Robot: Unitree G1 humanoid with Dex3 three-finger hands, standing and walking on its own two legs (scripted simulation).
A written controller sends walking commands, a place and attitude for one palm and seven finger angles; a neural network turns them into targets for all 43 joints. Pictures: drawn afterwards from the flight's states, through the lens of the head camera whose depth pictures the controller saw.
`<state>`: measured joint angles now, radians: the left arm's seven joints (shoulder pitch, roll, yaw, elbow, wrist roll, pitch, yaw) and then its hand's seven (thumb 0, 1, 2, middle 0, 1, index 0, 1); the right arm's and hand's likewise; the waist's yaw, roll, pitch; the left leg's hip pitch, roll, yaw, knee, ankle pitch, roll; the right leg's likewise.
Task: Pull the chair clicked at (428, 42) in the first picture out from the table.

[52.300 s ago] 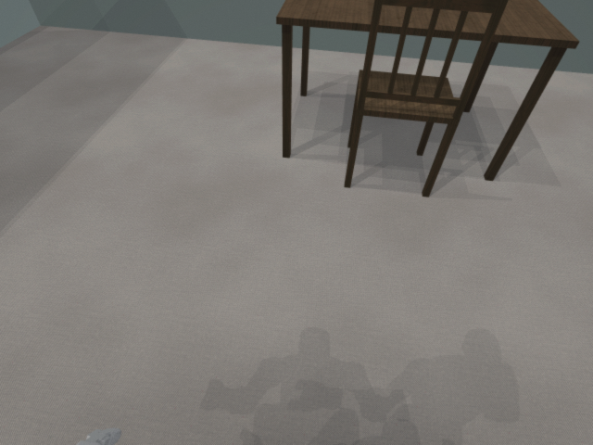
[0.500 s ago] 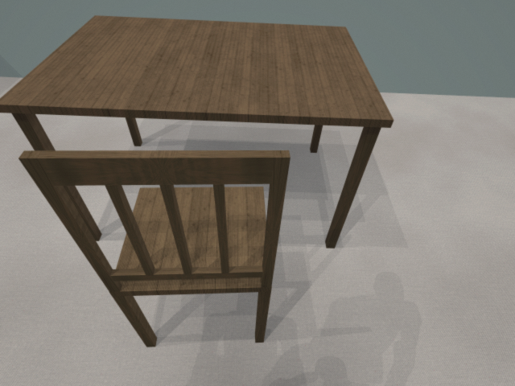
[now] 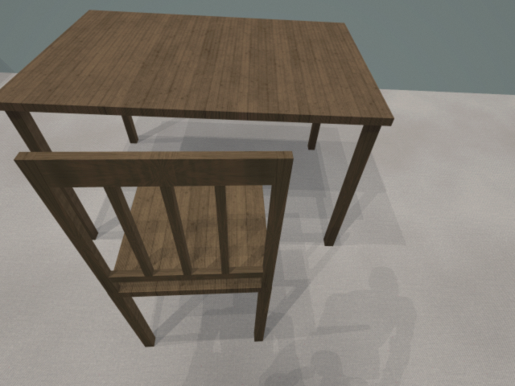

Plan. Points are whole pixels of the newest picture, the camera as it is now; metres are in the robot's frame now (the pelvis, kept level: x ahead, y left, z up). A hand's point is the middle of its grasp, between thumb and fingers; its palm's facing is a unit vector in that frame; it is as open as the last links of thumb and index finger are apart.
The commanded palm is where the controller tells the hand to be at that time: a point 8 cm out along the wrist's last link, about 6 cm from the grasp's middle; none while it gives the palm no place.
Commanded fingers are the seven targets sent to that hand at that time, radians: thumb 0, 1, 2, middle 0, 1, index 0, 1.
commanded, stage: look again from close up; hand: left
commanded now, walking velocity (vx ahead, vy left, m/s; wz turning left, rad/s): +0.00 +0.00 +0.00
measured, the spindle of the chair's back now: (178, 234) +0.42 +0.19 -0.08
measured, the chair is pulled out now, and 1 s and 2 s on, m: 0.25 0.25 0.25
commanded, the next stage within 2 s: raise the hand toward the chair's back in 0.16 s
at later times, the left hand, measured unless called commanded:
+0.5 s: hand (150, 327) +0.21 +0.18 -0.01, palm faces +0.25 -0.96 -0.12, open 7.8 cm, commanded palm +0.10 +0.21 -0.07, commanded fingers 0.00 0.60 0.77 -0.17 -0.25 -0.17 -0.25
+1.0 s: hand (164, 369) +0.16 +0.15 -0.06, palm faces -0.04 -1.00 -0.07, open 12.0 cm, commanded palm +0.12 +0.23 -0.05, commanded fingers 0.00 0.01 0.52 -0.11 -0.16 -0.11 -0.16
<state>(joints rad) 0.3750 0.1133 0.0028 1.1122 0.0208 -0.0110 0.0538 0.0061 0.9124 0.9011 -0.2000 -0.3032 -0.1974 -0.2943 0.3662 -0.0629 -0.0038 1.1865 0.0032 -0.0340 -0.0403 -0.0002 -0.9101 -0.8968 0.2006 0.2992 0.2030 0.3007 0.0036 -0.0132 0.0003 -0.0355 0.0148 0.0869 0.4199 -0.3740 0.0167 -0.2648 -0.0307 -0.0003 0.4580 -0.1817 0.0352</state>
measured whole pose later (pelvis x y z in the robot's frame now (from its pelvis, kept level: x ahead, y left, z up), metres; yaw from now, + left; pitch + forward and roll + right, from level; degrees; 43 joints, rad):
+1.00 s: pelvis -0.06 -0.04 -0.11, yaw +7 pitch +18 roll -1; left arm 0.24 0.22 0.12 0.03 -0.26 -0.48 -0.39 0.01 0.24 0.62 -0.13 -0.20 -0.12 -0.19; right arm 0.12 -0.19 0.04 0.57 0.04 -0.27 -0.02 0.01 -0.90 -0.90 0.21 0.30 0.21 0.30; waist 0.04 0.04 -0.11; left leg -0.96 0.01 -0.08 1.30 -0.66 -0.04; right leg -1.10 -0.09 -0.12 1.21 -0.42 -0.02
